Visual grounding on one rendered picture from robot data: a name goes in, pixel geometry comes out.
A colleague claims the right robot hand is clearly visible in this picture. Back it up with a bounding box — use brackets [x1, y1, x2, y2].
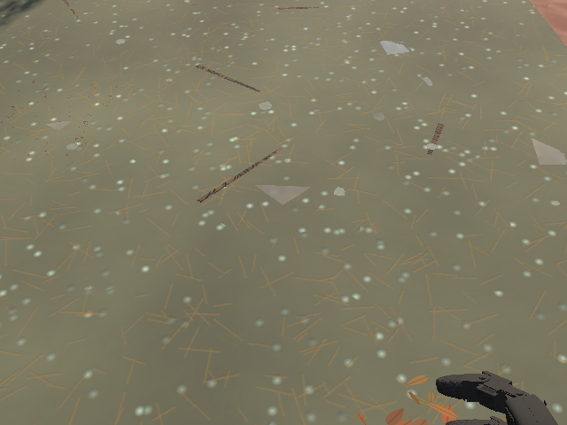
[436, 371, 558, 425]

